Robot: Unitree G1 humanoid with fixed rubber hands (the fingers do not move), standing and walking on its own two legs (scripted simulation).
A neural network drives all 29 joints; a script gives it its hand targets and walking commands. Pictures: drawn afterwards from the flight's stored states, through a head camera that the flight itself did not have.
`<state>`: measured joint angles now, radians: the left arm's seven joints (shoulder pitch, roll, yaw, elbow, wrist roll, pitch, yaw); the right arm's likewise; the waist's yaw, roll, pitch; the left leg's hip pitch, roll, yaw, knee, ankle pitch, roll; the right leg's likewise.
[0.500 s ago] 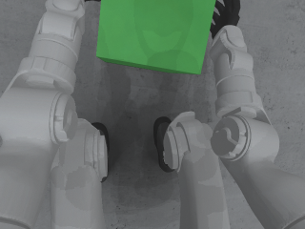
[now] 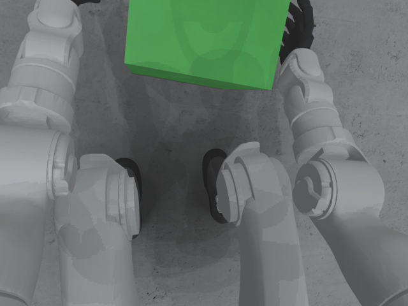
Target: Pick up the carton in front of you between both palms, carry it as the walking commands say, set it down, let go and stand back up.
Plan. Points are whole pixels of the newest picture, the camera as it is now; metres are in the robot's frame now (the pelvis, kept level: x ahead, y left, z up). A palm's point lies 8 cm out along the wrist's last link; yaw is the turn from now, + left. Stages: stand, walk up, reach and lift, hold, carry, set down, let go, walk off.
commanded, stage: set down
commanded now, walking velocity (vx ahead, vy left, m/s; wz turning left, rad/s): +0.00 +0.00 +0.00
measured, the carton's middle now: (196, 22) +0.52 -0.03 -0.24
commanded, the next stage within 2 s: let go in 1.16 s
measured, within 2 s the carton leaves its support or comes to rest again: neither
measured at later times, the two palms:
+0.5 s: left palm out of the picture +0.55 +0.19 -0.05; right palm (352, 35) +0.48 -0.18 -0.05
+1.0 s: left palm out of the picture +0.56 +0.20 +0.10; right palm out of the picture +0.48 -0.19 +0.10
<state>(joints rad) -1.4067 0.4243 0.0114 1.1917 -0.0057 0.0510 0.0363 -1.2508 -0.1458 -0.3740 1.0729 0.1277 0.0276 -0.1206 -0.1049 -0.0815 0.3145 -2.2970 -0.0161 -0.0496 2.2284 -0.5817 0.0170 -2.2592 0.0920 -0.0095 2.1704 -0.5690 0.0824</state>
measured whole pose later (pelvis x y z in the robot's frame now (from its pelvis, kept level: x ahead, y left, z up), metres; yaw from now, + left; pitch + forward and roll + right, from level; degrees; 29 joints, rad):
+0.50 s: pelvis +0.00 -0.01 +0.07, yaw +1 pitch +42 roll -4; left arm -1.34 0.47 0.04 1.11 -0.08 0.12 -0.03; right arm -1.04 -0.08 -0.29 0.74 0.14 0.11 -0.21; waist -0.12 0.00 0.10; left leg -2.15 -0.02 -0.05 1.98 -0.55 0.00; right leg -2.13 0.08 -0.01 1.93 -0.54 0.05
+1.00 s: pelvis +0.02 +0.00 +0.20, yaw +3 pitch +46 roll -4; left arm -1.20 0.43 0.12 0.97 0.02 0.20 -0.08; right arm -0.88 -0.04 -0.35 0.59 0.08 0.18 -0.15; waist -0.15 0.03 -0.07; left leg -1.87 -0.04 -0.05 1.49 -0.44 0.01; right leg -1.83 0.04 0.01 1.45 -0.44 0.05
